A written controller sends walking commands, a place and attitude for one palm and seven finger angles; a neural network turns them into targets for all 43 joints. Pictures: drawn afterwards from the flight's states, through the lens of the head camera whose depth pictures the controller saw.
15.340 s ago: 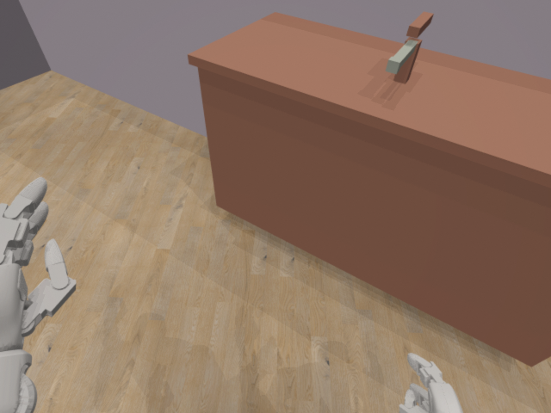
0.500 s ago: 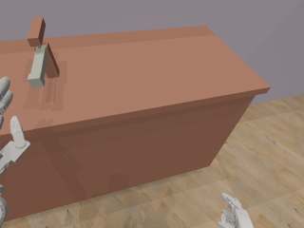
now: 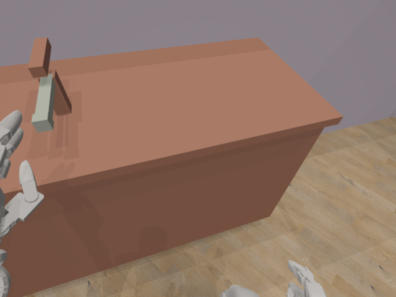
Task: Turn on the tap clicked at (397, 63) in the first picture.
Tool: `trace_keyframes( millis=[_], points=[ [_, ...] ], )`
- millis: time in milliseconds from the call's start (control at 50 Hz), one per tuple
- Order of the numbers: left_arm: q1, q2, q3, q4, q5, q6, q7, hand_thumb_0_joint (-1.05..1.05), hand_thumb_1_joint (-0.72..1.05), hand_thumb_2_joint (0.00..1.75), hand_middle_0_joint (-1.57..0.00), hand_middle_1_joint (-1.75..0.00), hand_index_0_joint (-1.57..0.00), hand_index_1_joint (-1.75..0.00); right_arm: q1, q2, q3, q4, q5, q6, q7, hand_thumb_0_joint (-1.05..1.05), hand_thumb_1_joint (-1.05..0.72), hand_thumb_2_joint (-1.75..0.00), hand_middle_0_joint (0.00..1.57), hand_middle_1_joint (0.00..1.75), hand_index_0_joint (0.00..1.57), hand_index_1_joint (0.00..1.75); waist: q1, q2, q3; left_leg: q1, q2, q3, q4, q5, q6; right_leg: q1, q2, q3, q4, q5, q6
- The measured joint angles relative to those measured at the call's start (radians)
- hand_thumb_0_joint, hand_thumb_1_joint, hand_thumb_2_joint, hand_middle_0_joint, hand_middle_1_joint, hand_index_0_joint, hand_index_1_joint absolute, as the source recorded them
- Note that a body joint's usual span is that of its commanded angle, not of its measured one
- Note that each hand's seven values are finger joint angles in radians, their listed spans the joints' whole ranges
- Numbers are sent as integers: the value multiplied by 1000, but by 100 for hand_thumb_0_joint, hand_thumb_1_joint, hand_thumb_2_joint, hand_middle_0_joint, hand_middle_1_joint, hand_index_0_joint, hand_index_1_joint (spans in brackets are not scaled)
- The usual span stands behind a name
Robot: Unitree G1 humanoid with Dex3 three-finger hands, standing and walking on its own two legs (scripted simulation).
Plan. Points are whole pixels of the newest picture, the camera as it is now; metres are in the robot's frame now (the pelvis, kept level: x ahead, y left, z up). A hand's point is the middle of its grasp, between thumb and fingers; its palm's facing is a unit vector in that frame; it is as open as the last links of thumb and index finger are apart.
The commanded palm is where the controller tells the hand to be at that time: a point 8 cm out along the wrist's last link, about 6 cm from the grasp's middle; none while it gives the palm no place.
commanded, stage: shuffle to correct the standing spot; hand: left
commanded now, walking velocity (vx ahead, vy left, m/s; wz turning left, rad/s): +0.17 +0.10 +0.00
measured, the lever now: (43, 122) +0.40 +0.34 +0.13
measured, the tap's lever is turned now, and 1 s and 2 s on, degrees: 0 0 0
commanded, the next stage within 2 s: come to a stop and stand still in 0.30 s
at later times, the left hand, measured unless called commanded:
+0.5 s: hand (24, 166) +0.26 +0.27 +0.19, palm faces +0.49 -0.80 -0.36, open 7.4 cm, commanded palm +0.21 +0.30 +0.17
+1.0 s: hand (6, 148) +0.29 +0.32 +0.19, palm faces +0.50 -0.78 -0.38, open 7.4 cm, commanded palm +0.21 +0.31 +0.17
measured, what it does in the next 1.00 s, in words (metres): steps on the spot: right foot, then left foot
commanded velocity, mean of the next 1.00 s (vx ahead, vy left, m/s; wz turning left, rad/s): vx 0.01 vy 0.01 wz -0.02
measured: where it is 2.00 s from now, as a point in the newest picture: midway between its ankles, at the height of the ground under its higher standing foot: outside the picture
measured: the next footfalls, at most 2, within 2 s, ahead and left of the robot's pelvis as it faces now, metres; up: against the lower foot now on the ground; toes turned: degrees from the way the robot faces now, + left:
right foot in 0.12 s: +0.12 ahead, -0.08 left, +0.00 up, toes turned +2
left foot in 0.44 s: +0.13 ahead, +0.16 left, +0.00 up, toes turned +3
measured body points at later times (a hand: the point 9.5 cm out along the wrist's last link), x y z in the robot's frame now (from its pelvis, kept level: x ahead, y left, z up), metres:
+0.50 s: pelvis +0.05 +0.02 -0.02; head +0.06 +0.03 +0.43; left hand +0.23 +0.31 +0.20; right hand +0.24 -0.22 -0.09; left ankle +0.10 +0.16 -0.74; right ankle +0.08 -0.09 -0.74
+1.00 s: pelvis +0.05 +0.03 +0.00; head +0.07 +0.04 +0.45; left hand +0.26 +0.36 +0.21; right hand +0.24 -0.20 -0.08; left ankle +0.09 +0.16 -0.74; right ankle +0.08 -0.08 -0.74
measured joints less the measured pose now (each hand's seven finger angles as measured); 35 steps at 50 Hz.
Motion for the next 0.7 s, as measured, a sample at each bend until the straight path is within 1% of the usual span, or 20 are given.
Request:
trace_keyframes(
  millis=[60,100,120,140,160,200,220,240,260,280,320,340,400,440,460,500,540,580,640,700],
  points=[
    [31,26,11,17,0,3,-2,1,89,90,-21,-30,-21,-31,11,-13,1,-1,-3,5,-13,1,-90,-90,21,30,20,30,7,17,-5,7,-3,3,14,-21,-5,69,-4,-21,-193,25,1],
    [28,44,19,37,0,12,1,1,89,90,-21,-31,-21,-31,18,-23,1,-1,-3,9,-21,1,-90,-90,21,30,20,30,12,28,-12,-12,-3,-4,82,-65,-11,153,-1,-37,-334,60,-4],
    [14,55,23,44,2,13,3,1,89,90,-21,-31,-21,-31,21,-28,-1,-4,-3,10,-22,1,-90,-90,21,30,20,30,11,29,-18,-46,-3,-10,157,-100,-17,187,-1,-38,-389,88,-29],
    [-13,49,22,56,5,10,3,1,89,90,-21,-31,-21,-31,8,-38,-7,6,-2,14,-21,1,-90,-90,21,30,20,30,17,44,-13,-99,8,-20,278,-136,-29,179,5,-50,-370,103,-55],
    [-44,36,16,67,3,8,2,1,89,90,-21,-31,-22,-31,-9,-46,-14,23,-4,19,-16,1,-90,-90,21,30,20,30,23,51,-4,-156,12,-38,418,-160,-43,171,8,-60,-339,92,-67],
    [-83,0,4,76,0,6,3,1,89,90,-21,-31,-22,-31,-36,-56,-24,49,-5,34,-2,2,-90,-90,21,30,20,30,41,40,6,-258,13,-59,648,-167,-67,174,3,-58,-312,64,-73],
    [-88,-19,-2,73,1,4,5,1,89,90,-21,-31,-22,-31,-46,-60,-26,54,-6,40,2,2,-90,-90,21,30,20,30,45,32,8,-300,25,-63,715,-147,-76,181,1,-55,-316,60,-71],
    [-85,-36,-9,66,3,2,7,1,89,90,-21,-30,-22,-31,-53,-64,-25,54,-6,45,5,2,-90,-90,21,30,20,30,45,24,7,-335,43,-67,748,-121,-84,189,-2,-54,-327,63,-66],
    [-78,-47,-17,55,5,1,8,1,89,90,-21,-30,-21,-31,-58,-65,-24,51,-7,48,5,2,-90,-90,21,30,20,30,44,15,6,-362,64,-70,749,-93,-89,197,-5,-53,-342,69,-61],
    [-70,-52,-23,42,6,2,9,1,89,90,-21,-30,-21,-31,-63,-64,-22,48,-7,48,2,2,-90,-90,21,30,20,30,41,3,5,-376,86,-69,715,-72,-92,203,-11,-51,-355,74,-58],
    [-53,-45,-29,15,6,1,11,1,89,90,-21,-30,-21,-31,-66,-59,-20,35,-10,44,-8,2,-90,-90,21,30,20,30,36,-24,5,-368,120,-59,577,-36,-93,212,-28,-47,-373,78,-54],
    [-45,-37,-28,1,6,2,12,1,89,90,-21,-31,-21,-31,-65,-57,-20,27,-11,40,-13,2,-90,-90,21,30,20,30,35,-37,5,-346,130,-50,491,-25,-93,216,-38,-42,-376,77,-50],
    [-25,-13,-15,-29,2,4,22,1,88,90,-21,-31,-22,-31,-57,-58,-22,4,-13,21,-30,2,-90,-90,20,30,20,30,42,-52,5,-242,131,-19,256,-10,-89,224,-60,-24,-362,59,-32],
    [-28,-6,-7,-34,-1,3,26,1,88,90,-21,-31,-22,-31,-46,-71,-27,-14,-8,10,-39,1,-90,-90,20,30,20,30,46,-26,-5,-167,123,-12,144,-18,-84,221,-58,-20,-328,33,-16],
    [-43,0,-1,-28,-3,2,28,1,88,90,-21,-31,-22,-31,-47,-71,-32,-15,-3,6,-42,1,-90,-90,20,30,20,30,46,-18,-4,-157,120,-16,127,33,-92,217,-60,-19,-303,16,-7],
    [-82,12,16,6,-8,2,31,1,88,90,-21,-31,-22,-31,-61,-50,-30,-4,7,6,-48,1,-90,-90,20,30,20,30,54,-32,9,-149,108,0,158,38,-111,217,-69,11,-265,-13,8],
    [-109,16,24,51,-10,15,30,1,89,90,-21,-31,-21,-31,-61,-19,-17,0,7,5,-43,1,-90,-90,20,30,20,30,43,-42,5,-142,95,1,162,20,-115,224,-50,51,-251,-50,13],
    [-121,4,17,72,-7,35,29,1,89,90,-21,-30,-21,-31,-58,7,3,-1,5,-3,-33,1,-90,-90,20,30,20,30,33,-41,6,-135,90,-8,151,18,-114,243,-29,71,-283,-14,7],
    [-91,-29,-11,48,-7,55,23,1,89,90,-20,-30,-21,-31,-55,31,29,0,3,-13,-12,1,-90,-90,20,30,20,30,30,-7,7,-126,113,-20,130,23,-120,278,-1,61,-356,10,-3],
    [-43,-31,-29,1,-13,57,15,1,89,90,-20,-30,-21,-31,-56,48,44,-4,3,-14,-3,1,-90,-90,21,30,20,30,34,6,4,-127,133,-17,109,31,-129,286,21,64,-408,38,-8]
  ],
)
